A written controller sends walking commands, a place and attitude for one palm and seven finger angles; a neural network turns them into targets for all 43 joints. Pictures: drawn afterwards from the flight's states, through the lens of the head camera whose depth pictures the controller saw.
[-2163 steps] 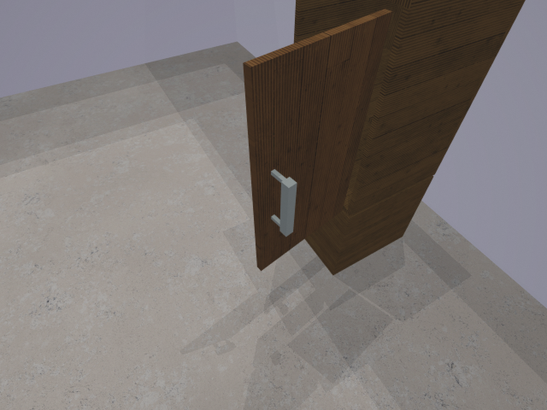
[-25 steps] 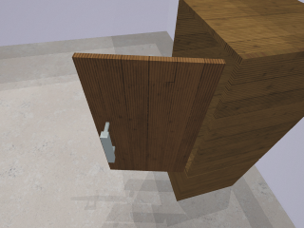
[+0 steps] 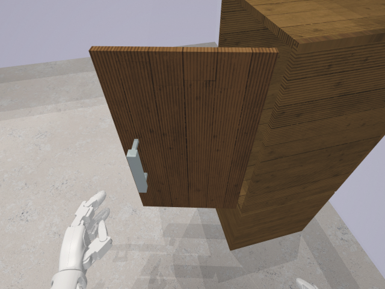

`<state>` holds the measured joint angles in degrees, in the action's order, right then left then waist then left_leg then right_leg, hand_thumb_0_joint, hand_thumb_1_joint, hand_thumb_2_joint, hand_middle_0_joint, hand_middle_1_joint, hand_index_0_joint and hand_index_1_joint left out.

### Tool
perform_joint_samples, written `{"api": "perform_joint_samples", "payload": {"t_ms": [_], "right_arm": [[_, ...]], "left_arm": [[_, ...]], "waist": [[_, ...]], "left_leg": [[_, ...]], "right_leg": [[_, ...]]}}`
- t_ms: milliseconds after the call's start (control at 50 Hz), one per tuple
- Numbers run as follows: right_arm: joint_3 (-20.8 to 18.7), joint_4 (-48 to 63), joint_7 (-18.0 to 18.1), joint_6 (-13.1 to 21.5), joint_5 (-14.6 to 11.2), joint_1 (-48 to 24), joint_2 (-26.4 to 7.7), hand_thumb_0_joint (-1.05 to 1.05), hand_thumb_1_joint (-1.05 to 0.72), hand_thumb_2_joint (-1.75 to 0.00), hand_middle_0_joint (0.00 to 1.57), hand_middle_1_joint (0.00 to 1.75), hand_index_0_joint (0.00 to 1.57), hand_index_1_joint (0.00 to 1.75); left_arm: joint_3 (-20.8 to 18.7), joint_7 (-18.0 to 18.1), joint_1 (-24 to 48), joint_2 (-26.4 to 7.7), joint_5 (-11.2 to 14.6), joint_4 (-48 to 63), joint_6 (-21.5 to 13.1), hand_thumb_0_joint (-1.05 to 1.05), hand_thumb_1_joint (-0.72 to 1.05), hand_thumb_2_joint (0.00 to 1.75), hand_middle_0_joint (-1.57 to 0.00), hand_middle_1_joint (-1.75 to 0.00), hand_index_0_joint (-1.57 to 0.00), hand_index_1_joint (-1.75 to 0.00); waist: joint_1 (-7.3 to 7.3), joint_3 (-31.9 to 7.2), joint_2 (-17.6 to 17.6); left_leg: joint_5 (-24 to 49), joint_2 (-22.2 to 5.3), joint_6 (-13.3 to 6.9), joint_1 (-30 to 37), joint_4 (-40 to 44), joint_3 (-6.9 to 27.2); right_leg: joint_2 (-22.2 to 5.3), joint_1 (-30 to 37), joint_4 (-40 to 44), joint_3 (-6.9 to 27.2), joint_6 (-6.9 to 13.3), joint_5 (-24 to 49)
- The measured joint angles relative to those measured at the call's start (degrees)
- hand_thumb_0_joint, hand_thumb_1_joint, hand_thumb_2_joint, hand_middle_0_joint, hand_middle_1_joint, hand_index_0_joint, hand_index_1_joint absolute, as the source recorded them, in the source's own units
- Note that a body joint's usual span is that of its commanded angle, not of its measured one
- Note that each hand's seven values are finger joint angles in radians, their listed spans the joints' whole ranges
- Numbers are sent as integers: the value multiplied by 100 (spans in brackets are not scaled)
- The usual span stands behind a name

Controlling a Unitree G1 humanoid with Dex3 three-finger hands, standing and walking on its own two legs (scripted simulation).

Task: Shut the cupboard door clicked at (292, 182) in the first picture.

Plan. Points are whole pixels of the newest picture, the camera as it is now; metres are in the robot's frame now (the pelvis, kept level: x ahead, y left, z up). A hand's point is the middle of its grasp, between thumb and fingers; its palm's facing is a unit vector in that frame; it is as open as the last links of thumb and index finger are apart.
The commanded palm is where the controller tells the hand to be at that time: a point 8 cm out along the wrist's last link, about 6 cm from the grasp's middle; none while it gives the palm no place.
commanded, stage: raise the hand and make a fist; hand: left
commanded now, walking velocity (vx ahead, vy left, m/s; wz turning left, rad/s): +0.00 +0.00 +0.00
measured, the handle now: (139, 166) +0.43 +0.14 -0.03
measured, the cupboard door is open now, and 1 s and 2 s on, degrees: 74 74 74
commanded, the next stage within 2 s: bring the fist close to the handle in 1.70 s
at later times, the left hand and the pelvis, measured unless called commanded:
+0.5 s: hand (122, 264) +0.19 +0.15 -0.04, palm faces -0.08 -1.00 -0.03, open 4.7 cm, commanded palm +0.16 +0.21 -0.03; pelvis -0.02 -0.03 -0.09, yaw +0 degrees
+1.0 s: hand (104, 252) +0.22 +0.18 -0.03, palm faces -0.03 -1.00 -0.03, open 3.1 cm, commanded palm +0.19 +0.24 -0.03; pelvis +0.00 +0.01 -0.08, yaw -1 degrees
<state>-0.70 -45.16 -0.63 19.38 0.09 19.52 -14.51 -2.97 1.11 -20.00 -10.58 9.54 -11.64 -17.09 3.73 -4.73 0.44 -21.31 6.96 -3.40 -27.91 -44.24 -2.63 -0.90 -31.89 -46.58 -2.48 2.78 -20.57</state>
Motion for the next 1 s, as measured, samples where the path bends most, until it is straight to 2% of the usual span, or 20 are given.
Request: {"api": "perform_joint_samples", "payload": {"t_ms": [60, 100, 140, 160, 200, 240, 300, 340, 380, 420, 480, 520, 560, 660, 760, 900, 1000], "right_arm": [[-130, 520, -128, -134, -1, -389, -121, 1, -91, -90, 20, 30, 20, 30], [-216, 967, -156, -279, -71, -602, -147, 1, -91, -90, 20, 30, 20, 30], [-283, 1385, -131, -442, -148, -776, -173, 1, -91, -90, 20, 30, 20, 30], [-297, 1565, -101, -516, -175, -844, -183, 1, -91, -90, 20, 30, 20, 30], [-293, 1839, -29, -596, -195, -942, -191, 1, -91, -90, 20, 30, 20, 30], [-246, 1989, 42, -584, -187, -998, -168, 1, -91, -90, 20, 30, 20, 30], [-93, 2005, 121, -452, -134, -1044, -110, 1, -91, -90, 20, 30, 20, 30], [44, 1917, 146, -361, -108, -1088, -78, 1, -91, -90, 20, 30, 20, 30], [182, 1805, 173, -327, -108, -1133, -27, 1, -91, -90, 20, 30, 20, 30], [284, 1709, 197, -364, -137, -1135, 59, 1, -90, -90, 20, 30, 20, 30], [350, 1615, 221, -516, -190, -1042, 212, 1, -90, -90, 20, 30, 20, 30], [335, 1573, 226, -619, -205, -922, 294, 1, -90, -90, 20, 30, 21, 30], [292, 1533, 231, -688, -203, -772, 331, 1, -90, -90, 20, 30, 21, 30], [147, 1442, 237, -761, -170, -482, 200, 1, -90, -90, 20, 30, 20, 30], [28, 1469, 273, -784, -153, -424, -18, 1, -90, -90, 20, 30, 20, 30], [-6, 1670, 293, -828, -114, -584, -63, 1, -90, -90, 20, 30, 20, 30], [102, 1837, 252, -928, -105, -697, 17, 1, -90, -90, 20, 30, 20, 30]], "left_arm": [[-174, -989, 287, 178, 426, -158, -1196, 2, 93, 90, -29, -40, -29, -40], [-177, -1519, 224, 185, 484, -108, -1631, 1, 92, 90, -32, -43, -32, -44], [-140, -1742, 16, 122, 442, 29, -1554, 1, 92, 90, -36, -47, -35, -48], [-124, -1750, -128, 75, 425, 108, -1400, 1, 91, 90, -37, -49, -37, -49], [-135, -1615, -450, -16, 413, 294, -1076, 1, 91, 90, -41, -53, -41, -53], [-214, -1373, -776, -98, 426, 568, -925, 2, 90, 90, -45, -57, -45, -57], [-319, -1161, -1051, -240, 483, 1060, -1155, 2, 90, 90, -50, -63, -50, -63], [-329, -1250, -994, -305, 542, 1276, -1394, 3, 90, 90, -54, -67, -54, -67], [-295, -1483, -767, -349, 592, 1346, -1466, 2, 90, 90, -57, -71, -57, -71], [-256, -1752, -481, -385, 618, 1309, -1277, 2, 90, 90, -61, -75, -61, -75], [-281, -1976, -180, -403, 648, 1203, -716, 2, 90, 90, -66, -81, -66, -81], [-370, -1947, -150, -369, 690, 1194, -405, 2, 90, 90, -70, -85, -70, -85], [-477, -1831, -223, -312, 721, 1232, -294, 2, 90, 90, -74, -89, -74, -89], [-611, -1662, -463, -209, 753, 1271, -611, 2, 90, 90, -83, -98, -83, -99], [-455, -1709, -599, -225, 737, 1294, -867, 2, 90, 90, -92, -108, -92, -109], [-324, -1513, -595, -293, 652, 1466, -935, 2, 90, 90, -105, -122, -105, -123], [-318, -1464, -510, -311, 610, 1484, -843, 2, 90, 90, -114, -132, -114, -133]], "waist": [[-36, -404, 26], [-98, -528, 120], [-190, -539, 180], [-242, -535, 204], [-347, -528, 212], [-446, -523, 176], [-572, -516, 86], [-623, -503, -3], [-649, -474, -79], [-650, -452, -124], [-588, -428, -166], [-517, -428, -186], [-459, -455, -195], [-384, -524, -213], [-377, -516, -211], [-385, -514, -199], [-430, -551, -218]], "left_leg": [[-497, -164, 125, -1076, -1173, -111], [-745, -248, 85, -1639, -1816, -164], [-912, -310, -41, -2018, -2292, -164], [-979, -330, -21, -2161, -2469, -146], [-1071, -356, 28, -2388, -2720, -70], [-1129, -380, 68, -2558, -2879, 56], [-1175, -405, 136, -2784, -3048, 283], [-1194, -415, 169, -2935, -3151, 420], [-1208, -426, 189, -3063, -3232, 499], [-1218, -442, 198, -3151, -3270, 514], [-1223, -468, 195, -3158, -3223, 460], [-1215, -475, 183, -3097, -3129, 399], [-1202, -475, 162, -3023, -3015, 334], [-1194, -443, 83, -2958, -2871, 233], [-1253, -424, -19, -3032, -2949, 190], [-1318, -400, -110, -3066, -3026, 169], [-1313, -374, -150, -3023, -2978, 180]], "right_leg": [[130, -1108, -1108, 15, 106, -284], [199, -1677, -1698, 11, 137, -480], [247, -2049, -2133, -39, 173, -657], [257, -2182, -2283, -72, 193, -715], [267, -2371, -2474, -169, 240, -794], [278, -2475, -2538, -306, 283, -821], [292, -2580, -2545, -537, 333, -845], [300, -2656, -2545, -676, 356, -850], [310, -2741, -2561, -758, 366, -851], [324, -2822, -2576, -775, 372, -846], [351, -2858, -2545, -720, 369, -828], [362, -2829, -2486, -651, 351, -813], [369, -2787, -2411, -577, 320, -799], [350, -2757, -2319, -462, 249, -798], [335, -2821, -2370, -425, 203, -832], [314, -2829, -2399, -404, 117, -867], [294, -2760, -2322, -407, 61, -857]]}}
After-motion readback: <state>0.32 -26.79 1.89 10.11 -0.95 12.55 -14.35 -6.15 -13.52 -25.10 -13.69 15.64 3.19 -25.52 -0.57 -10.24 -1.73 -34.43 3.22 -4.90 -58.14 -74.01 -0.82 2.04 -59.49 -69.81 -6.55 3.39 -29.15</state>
